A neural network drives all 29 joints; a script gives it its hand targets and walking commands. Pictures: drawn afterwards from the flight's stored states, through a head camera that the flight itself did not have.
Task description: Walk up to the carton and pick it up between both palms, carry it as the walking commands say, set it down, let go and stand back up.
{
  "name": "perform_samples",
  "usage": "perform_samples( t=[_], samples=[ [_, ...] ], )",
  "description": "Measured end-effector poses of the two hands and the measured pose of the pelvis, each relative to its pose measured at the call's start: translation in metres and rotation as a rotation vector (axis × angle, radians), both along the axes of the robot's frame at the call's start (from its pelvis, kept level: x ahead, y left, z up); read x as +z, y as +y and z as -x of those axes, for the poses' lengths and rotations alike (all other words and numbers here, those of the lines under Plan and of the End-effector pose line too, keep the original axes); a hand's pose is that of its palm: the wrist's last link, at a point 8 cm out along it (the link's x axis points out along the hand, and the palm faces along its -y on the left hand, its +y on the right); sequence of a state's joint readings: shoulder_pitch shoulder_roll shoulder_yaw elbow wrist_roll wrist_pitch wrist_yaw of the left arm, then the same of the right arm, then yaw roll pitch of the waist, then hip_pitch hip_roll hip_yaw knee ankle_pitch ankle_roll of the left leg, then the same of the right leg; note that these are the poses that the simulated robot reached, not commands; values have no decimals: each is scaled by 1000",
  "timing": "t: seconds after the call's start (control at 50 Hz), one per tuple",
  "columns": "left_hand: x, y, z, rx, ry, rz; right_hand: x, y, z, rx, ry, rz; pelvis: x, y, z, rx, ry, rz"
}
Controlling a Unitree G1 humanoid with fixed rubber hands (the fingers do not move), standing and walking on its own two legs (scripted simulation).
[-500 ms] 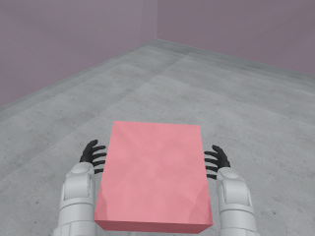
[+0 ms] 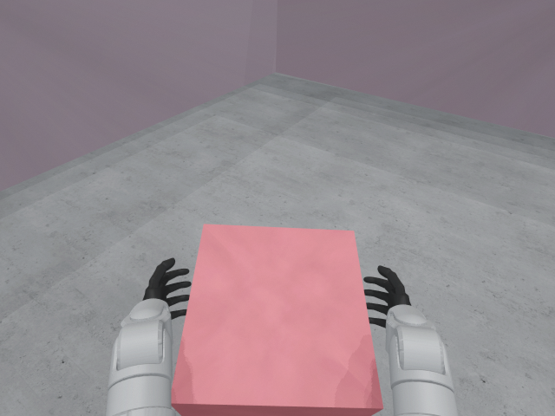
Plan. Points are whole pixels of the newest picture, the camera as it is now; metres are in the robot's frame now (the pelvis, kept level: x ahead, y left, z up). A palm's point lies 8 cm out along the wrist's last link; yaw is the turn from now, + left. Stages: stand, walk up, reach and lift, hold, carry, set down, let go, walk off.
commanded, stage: hold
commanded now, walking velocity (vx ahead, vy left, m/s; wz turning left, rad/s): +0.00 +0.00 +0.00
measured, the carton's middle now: (275, 319) +0.32 +0.00 -0.04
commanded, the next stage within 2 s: carry in 0.34 s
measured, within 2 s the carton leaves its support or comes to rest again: neither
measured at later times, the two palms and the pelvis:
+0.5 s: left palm (145, 305) +0.29 +0.19 +0.05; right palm (383, 306) +0.29 -0.16 +0.05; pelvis -0.01 +0.01 -0.02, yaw +4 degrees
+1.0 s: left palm out of the picture +0.18 +0.40 +0.04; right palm (230, 311) +0.29 +0.07 +0.03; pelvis -0.04 +0.13 -0.04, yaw +18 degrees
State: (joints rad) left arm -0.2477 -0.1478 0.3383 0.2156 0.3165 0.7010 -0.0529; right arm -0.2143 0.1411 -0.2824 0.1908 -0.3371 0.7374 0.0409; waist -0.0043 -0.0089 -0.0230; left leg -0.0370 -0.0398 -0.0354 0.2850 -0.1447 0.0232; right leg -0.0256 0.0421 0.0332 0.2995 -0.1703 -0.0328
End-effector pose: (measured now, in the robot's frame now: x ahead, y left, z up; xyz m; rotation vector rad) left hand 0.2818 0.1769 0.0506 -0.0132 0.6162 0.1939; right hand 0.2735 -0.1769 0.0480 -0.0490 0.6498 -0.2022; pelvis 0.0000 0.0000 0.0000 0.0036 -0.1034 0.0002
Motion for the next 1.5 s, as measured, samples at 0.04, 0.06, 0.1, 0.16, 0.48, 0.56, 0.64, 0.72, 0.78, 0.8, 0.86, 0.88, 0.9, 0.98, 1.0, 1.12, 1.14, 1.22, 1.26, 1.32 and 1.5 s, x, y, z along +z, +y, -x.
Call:
perform_samples(
  t=[0.04, 0.06, 0.1, 0.16, 0.48, 0.56, 0.64, 0.72, 0.78, 0.8, 0.86, 0.88, 0.9, 0.98, 1.0, 1.12, 1.14, 1.22, 1.26, 1.32, 1.5],
  samples=[
    [0, 1, 1, 3, 0, 0, -1, 0, 0, 5, 1, 2, 0, -1, 1, -1, 2, 1],
    [0, 1, 1, 5, -1, 0, -1, 1, 0, 7, -1, -1, 0, -1, 1, -2, 3, 1],
    [2, 2, 2, 10, -9, -3, 1, 2, 0, 12, -9, 0, 0, -1, 2, -1, 4, 1],
    [5, 2, 3, 16, -22, -1, 3, 3, 0, 15, -21, -1, 0, -2, 3, 1, 5, 2],
    [3, 13, -2, 30, -43, -7, 0, 14, -9, 8, -45, -4, -15, 6, 7, 60, 106, 8],
    [6, 35, -7, 74, -34, -27, 10, 40, -28, 34, -43, 13, -16, 20, 9, 109, 157, -12],
    [11, 75, -4, 142, 3, -34, 14, 82, -44, 75, -8, 17, -18, 43, 14, 159, 190, -13],
    [6, 126, 7, 231, 24, -23, 14, 137, -58, 137, 11, 34, -31, 72, 16, 204, 207, -6],
    [-4, 164, 22, 291, 65, -15, 6, 179, -60, 166, 50, 28, -35, 91, 18, 220, 231, -12],
    [-7, 175, 29, 313, 89, -10, 0, 191, -57, 172, 76, 21, -34, 97, 19, 230, 236, 4],
    [-10, 199, 53, 388, 139, 3, -13, 220, -45, 195, 131, 2, -32, 110, 27, 252, 234, 23],
    [-10, 205, 60, 409, 141, 3, -15, 227, -41, 202, 136, -6, -33, 114, 30, 262, 233, 26],
    [-9, 210, 67, 430, 137, 6, -18, 233, -37, 207, 134, -16, -34, 118, 32, 273, 232, 25],
    [-10, 222, 94, 478, 95, 37, -18, 248, -21, 220, 101, -54, -39, 131, 41, 307, 231, 16],
    [-10, 223, 100, 486, 85, 47, -18, 249, -18, 225, 93, -60, -40, 134, 43, 315, 230, 14],
    [2, 231, 128, 460, 68, 2, -17, 258, 8, 238, 78, -94, -38, 151, 57, 385, 199, 35],
    [5, 235, 135, 470, 73, 10, -13, 262, 13, 256, 83, -80, -34, 152, 59, 407, 197, 22],
    [15, 257, 164, 503, 74, 43, 12, 288, 27, 295, 73, -41, -19, 166, 68, 469, 190, -7],
    [25, 272, 178, 530, 45, 33, 23, 308, 31, 316, 45, -48, -16, 176, 76, 495, 187, -15],
    [37, 303, 204, 579, -1, 9, 31, 347, 41, 369, 4, -76, -17, 198, 90, 537, 180, -11],
    [-2, 407, 320, 740, 44, 90, 15, 479, 108, 572, 43, 18, -33, 273, 146, 614, 152, 33]
  ],
)
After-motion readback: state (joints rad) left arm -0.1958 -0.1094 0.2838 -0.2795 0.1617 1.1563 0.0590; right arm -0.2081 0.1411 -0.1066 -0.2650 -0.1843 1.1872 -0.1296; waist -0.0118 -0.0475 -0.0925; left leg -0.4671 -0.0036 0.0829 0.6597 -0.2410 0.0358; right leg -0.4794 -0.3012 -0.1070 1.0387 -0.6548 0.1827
